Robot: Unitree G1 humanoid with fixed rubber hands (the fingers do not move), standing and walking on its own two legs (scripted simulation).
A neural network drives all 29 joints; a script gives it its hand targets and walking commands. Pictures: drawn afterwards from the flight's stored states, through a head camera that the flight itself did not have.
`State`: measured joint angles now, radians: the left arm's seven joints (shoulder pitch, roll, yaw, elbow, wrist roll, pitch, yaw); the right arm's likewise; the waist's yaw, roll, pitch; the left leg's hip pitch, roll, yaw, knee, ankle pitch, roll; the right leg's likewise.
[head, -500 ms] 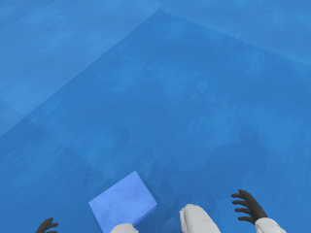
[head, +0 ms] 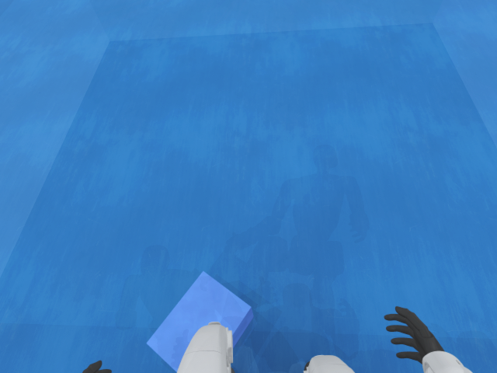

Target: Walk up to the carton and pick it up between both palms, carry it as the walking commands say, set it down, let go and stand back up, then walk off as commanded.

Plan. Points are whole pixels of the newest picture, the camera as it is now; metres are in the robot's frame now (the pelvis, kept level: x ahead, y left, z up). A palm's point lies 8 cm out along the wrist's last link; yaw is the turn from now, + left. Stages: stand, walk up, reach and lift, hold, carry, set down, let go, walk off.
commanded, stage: walk off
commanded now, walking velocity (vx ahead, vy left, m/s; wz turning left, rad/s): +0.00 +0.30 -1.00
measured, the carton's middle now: (205, 328) +0.24 +0.23 -0.67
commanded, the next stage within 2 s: stand in 0.40 s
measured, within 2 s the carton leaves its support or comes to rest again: rests again in 0.82 s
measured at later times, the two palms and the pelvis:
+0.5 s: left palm (106, 266) +0.30 +0.32 -0.11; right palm out of the picture -0.05 -0.08 -0.12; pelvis +0.03 +0.18 -0.01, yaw -29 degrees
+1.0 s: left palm (68, 274) +0.29 +0.41 -0.13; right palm out of the picture -0.02 +0.02 -0.09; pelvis +0.06 +0.27 +0.00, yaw -36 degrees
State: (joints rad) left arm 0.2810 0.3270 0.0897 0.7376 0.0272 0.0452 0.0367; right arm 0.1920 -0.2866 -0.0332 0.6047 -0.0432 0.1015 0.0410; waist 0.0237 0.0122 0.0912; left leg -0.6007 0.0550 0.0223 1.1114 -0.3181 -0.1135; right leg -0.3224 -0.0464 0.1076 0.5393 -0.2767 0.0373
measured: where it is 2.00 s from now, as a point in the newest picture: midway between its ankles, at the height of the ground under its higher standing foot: outside the picture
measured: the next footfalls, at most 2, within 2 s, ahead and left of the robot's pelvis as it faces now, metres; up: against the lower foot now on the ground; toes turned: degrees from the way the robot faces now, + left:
left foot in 0.16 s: +0.08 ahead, +0.22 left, +0.00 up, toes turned -8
right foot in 0.56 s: -0.01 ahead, +0.11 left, +0.00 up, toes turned -37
